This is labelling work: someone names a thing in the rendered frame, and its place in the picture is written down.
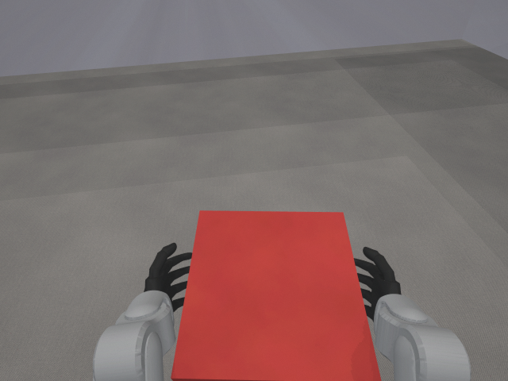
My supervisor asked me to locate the robot left hand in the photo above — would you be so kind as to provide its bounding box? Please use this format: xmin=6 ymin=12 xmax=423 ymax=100
xmin=144 ymin=243 xmax=192 ymax=313

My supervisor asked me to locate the carton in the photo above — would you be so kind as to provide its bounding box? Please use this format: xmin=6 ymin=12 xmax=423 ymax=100
xmin=171 ymin=210 xmax=382 ymax=381

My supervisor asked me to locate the robot right hand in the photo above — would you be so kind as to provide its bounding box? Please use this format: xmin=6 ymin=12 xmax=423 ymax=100
xmin=354 ymin=247 xmax=401 ymax=322

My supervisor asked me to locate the robot right forearm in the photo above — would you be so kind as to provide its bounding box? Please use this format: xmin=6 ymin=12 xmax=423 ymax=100
xmin=374 ymin=294 xmax=471 ymax=381

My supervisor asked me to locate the robot left forearm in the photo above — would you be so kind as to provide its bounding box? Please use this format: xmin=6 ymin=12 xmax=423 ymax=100
xmin=93 ymin=291 xmax=175 ymax=381

